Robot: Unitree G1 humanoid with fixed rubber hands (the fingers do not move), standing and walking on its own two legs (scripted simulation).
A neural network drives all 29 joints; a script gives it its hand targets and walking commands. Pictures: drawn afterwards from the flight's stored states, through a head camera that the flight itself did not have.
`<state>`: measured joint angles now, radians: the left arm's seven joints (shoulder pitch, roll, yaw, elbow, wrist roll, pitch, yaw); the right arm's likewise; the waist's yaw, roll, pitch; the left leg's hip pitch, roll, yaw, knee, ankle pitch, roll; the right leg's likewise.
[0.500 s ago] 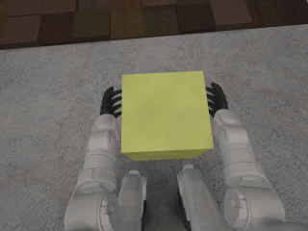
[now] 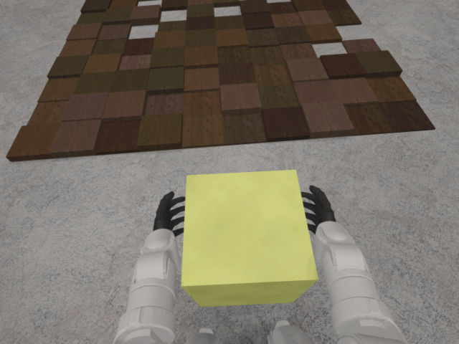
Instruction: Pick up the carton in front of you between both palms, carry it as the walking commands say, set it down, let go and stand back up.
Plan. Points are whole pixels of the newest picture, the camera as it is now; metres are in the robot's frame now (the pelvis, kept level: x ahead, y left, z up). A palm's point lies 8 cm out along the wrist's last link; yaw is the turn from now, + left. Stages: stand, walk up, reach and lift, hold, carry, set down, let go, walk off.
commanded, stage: reach and lift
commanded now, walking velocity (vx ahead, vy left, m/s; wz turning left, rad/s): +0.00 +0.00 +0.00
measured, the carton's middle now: (244, 244) +0.32 -0.01 -0.10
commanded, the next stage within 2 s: hold in 1.32 s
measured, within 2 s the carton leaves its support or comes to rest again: neither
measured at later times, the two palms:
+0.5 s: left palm (145, 224) +0.30 +0.15 +0.08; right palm (339, 213) +0.30 -0.15 +0.07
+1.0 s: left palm (144, 214) +0.31 +0.15 +0.09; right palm (340, 204) +0.30 -0.15 +0.09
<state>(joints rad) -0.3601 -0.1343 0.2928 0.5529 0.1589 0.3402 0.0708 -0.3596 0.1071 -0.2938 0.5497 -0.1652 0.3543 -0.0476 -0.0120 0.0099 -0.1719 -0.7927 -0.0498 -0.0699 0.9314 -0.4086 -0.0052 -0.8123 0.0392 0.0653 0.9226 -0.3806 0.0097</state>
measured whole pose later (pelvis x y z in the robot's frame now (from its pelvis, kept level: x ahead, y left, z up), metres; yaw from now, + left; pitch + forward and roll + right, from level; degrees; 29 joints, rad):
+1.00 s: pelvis +0.01 +0.00 +0.06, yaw +0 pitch -5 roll +0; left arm -0.30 -0.16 0.27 0.34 0.29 0.64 -0.01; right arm -0.29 0.16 -0.26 0.33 -0.29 0.65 0.00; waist 0.00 0.01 0.01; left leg -0.13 -0.03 -0.08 0.43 -0.23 0.00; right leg -0.15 0.03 0.07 0.43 -0.20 0.00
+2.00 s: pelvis +0.00 +0.00 +0.06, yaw +0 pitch -8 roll +0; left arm -0.30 -0.16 0.25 0.26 0.28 0.75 -0.01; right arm -0.29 0.16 -0.24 0.25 -0.28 0.76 0.00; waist 0.00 0.01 0.03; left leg -0.07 -0.03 -0.09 0.41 -0.21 0.00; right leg -0.09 0.03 0.07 0.41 -0.19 0.00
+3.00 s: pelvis +0.41 +0.08 +0.06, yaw +0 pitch +5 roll -1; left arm -0.19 -0.14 0.13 -0.33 0.10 1.24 0.10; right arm -0.18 0.14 -0.12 -0.32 -0.10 1.23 -0.10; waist -0.02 0.00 -0.06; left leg -0.28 0.03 0.25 0.39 -0.21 0.07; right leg -0.54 -0.09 -0.10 1.05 -0.31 -0.01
